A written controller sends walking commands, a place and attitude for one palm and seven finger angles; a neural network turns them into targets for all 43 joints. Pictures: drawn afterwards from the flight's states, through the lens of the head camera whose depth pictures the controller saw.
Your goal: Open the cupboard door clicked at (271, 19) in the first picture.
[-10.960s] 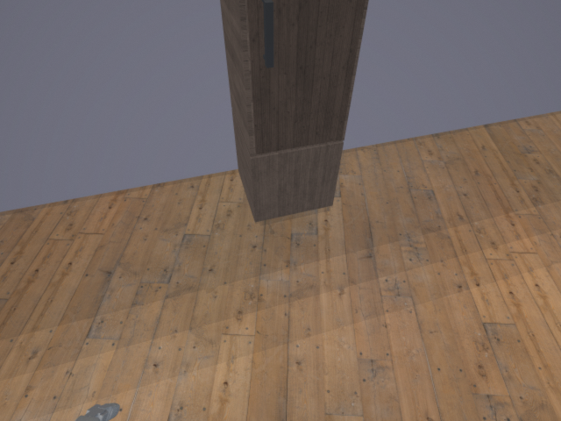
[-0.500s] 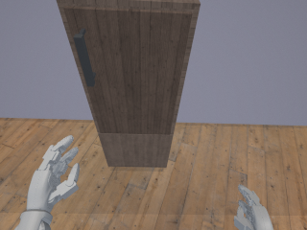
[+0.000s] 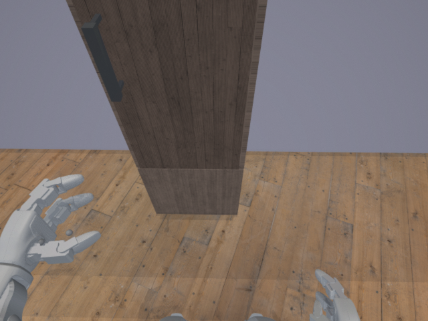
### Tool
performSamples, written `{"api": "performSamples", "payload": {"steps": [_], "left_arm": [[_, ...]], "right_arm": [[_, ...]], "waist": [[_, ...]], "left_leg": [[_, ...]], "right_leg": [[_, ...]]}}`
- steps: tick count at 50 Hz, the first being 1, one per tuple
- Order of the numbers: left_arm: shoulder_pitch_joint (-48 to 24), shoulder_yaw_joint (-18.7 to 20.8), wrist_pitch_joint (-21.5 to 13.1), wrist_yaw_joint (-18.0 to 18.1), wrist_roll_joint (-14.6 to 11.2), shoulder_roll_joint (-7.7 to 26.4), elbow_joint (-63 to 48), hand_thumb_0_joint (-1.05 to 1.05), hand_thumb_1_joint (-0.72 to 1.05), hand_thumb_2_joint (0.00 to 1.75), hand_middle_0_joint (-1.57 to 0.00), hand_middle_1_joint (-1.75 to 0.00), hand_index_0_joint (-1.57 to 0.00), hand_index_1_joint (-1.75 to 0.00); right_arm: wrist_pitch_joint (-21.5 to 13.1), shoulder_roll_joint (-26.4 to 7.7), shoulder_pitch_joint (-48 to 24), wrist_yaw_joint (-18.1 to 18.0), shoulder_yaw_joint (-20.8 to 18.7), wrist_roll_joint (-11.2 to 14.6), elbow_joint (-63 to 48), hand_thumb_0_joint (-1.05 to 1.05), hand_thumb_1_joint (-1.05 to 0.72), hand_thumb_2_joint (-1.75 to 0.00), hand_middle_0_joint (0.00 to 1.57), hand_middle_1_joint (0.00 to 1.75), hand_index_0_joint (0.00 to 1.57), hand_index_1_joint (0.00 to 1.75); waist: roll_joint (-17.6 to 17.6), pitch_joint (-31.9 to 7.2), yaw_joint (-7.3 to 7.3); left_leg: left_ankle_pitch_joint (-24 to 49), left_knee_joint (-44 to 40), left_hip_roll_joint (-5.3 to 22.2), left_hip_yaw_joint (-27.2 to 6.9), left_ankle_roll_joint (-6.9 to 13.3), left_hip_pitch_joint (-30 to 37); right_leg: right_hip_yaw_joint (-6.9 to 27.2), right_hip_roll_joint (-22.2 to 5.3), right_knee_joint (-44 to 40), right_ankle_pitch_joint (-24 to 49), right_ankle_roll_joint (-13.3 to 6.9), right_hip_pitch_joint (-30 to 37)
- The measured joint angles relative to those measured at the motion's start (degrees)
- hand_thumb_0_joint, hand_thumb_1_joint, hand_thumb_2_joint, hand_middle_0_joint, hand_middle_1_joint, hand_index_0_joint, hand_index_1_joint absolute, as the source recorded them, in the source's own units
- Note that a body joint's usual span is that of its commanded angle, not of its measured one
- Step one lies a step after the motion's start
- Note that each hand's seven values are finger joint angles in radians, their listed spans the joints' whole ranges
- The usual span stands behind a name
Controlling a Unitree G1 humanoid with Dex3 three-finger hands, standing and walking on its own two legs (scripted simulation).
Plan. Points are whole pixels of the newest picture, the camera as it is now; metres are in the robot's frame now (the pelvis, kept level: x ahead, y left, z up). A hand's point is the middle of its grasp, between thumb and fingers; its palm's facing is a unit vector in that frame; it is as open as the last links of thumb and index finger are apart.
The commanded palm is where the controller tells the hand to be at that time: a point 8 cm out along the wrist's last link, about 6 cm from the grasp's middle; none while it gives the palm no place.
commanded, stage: raise the hand with hooked fingers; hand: left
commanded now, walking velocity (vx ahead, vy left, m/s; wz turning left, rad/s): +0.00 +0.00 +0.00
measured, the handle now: (107, 60) +0.61 +0.25 +0.15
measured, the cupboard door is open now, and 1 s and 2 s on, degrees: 0 0 0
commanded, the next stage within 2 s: move the hooked fingers beside the handle in 1.28 s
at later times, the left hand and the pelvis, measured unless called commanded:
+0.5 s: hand (9, 193) +0.28 +0.31 +0.14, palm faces +0.05 -1.00 -0.05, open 13.6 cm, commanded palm +0.25 +0.36 +0.14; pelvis +0.01 +0.05 +0.03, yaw +1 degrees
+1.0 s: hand (14, 163) +0.32 +0.31 +0.16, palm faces +0.00 -1.00 -0.05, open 14.0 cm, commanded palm +0.28 +0.36 +0.18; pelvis +0.02 +0.04 +0.04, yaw +0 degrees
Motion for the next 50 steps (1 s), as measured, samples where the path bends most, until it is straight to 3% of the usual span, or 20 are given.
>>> {"api": "performSamples", "payload": {"steps": [5, 11, 15, 19, 29, 37, 44, 50], "left_arm": [[2.23, 3.26, -4.07, 3.61, -0.17, -1.51, -0.91, 0.00, 0.03, 0.52, -0.26, -0.87, -0.27, -0.87], [0.45, -0.79, -5.03, 1.21, 1.82, -2.36, 0.26, 0.00, -0.11, 0.46, -0.27, -0.96, -0.27, -0.96], [-2.26, -1.64, -3.93, 1.91, 3.46, -1.56, 0.01, 0.00, -0.21, 0.42, -0.28, -1.02, -0.28, -1.02], [-5.78, -0.50, -2.58, 3.40, 3.47, -0.48, -0.49, -0.01, -0.30, 0.38, -0.28, -1.08, -0.29, -1.08], [-13.68, 0.68, 8.74, 1.09, 4.55, 1.93, 4.14, -0.01, -0.46, 0.31, -0.29, -1.18, -0.30, -1.18], [-18.39, 2.79, 8.41, 0.25, 5.11, 3.42, 4.25, -0.01, -0.49, 0.30, -0.30, -1.20, -0.31, -1.20], [-23.40, 4.17, 12.73, -2.07, 4.72, 6.49, 10.91, -0.01, -0.50, 0.30, -0.30, -1.20, -0.30, -1.20], [-19.45, 3.44, 12.16, -1.94, 4.97, 4.44, 7.81, -0.01, -0.50, 0.30, -0.29, -1.20, -0.30, -1.20]], "right_arm": [[-0.86, -3.02, 4.12, 0.35, -2.43, 0.15, 0.98, 0.02, -0.90, -0.90, 0.21, 0.30, 0.21, 0.30], [-2.69, -5.89, 3.49, -0.85, -3.82, 0.73, 2.69, 0.02, -0.90, -0.90, 0.20, 0.30, 0.20, 0.30], [-3.75, -5.03, 1.12, -1.48, -3.31, 0.60, 2.39, 0.02, -0.90, -0.90, 0.20, 0.30, 0.20, 0.29], [-4.31, -3.38, -0.78, -1.33, -1.93, 0.51, 1.00, 0.02, -0.90, -0.90, 0.20, 0.30, 0.20, 0.29], [-2.11, -1.44, -2.92, -1.03, 1.49, 0.64, -0.99, 0.02, -0.90, -0.90, 0.21, 0.30, 0.21, 0.30], [-1.02, -1.51, -1.86, -1.32, 2.08, 0.23, 0.85, 0.02, -0.90, -0.90, 0.21, 0.30, 0.21, 0.30], [0.71, -2.92, -0.87, -1.63, 1.34, 1.04, 1.22, 0.02, -0.90, -0.90, 0.21, 0.30, 0.21, 0.30], [1.01, -3.90, -0.15, -0.92, 0.12, 0.68, 0.39, 0.02, -0.90, -0.90, 0.21, 0.30, 0.21, 0.30]], "waist": [[-0.50, -0.41, 0.37], [-0.59, 0.73, 1.55], [-1.45, 1.17, 1.60], [-1.65, 1.15, 1.91], [-0.39, 1.65, 4.06], [-0.82, 2.61, 4.43], [-0.50, 2.63, 3.27], [-0.40, 2.83, 2.64]], "left_leg": [[1.20, -3.44, -0.64, 1.03, 0.85, 2.37], [1.62, -4.74, -1.50, 0.82, 2.23, 4.57], [1.99, -6.32, -1.93, 1.05, 2.82, 7.31], [2.41, -8.19, -2.35, 1.19, 3.23, 10.24], [4.08, -12.54, -3.49, 1.18, 4.18, 14.37], [5.23, -15.47, -3.52, 0.90, 3.97, 17.00], [6.31, -17.55, -3.42, 0.90, 3.64, 17.76], [6.62, -18.58, -2.93, 1.56, 3.17, 18.23]], "right_leg": [[1.08, -0.46, -3.10, 1.26, 0.82, 2.06], [0.91, -1.18, -5.68, 2.23, 1.94, 5.12], [1.15, -1.51, -7.58, 2.88, 2.46, 8.01], [1.31, -1.82, -9.75, 3.50, 2.95, 11.11], [1.33, -2.73, -14.44, 5.26, 3.99, 15.60], [1.08, -2.61, -17.67, 6.48, 3.88, 18.44], [1.11, -2.44, -19.18, 7.24, 3.52, 18.90], [1.80, -1.93, -19.38, 7.37, 3.04, 18.67]]}}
